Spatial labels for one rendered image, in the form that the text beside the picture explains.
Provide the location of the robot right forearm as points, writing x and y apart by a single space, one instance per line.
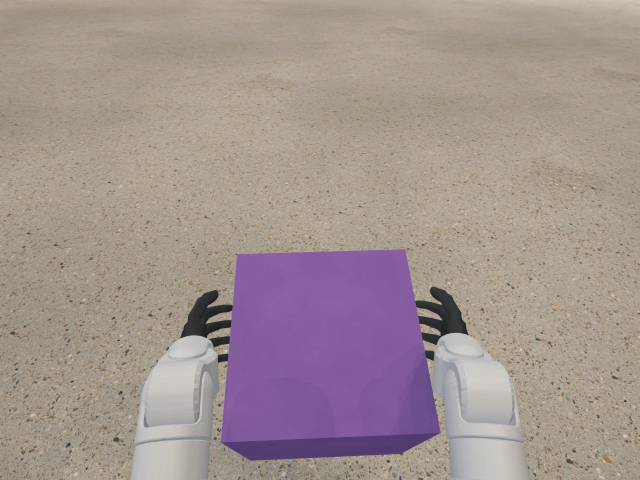
482 417

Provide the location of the robot left forearm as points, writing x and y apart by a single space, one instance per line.
174 424

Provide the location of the carton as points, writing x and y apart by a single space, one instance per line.
326 357

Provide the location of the right robot hand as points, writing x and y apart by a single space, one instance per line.
450 314

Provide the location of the left robot hand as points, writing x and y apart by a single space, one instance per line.
199 315

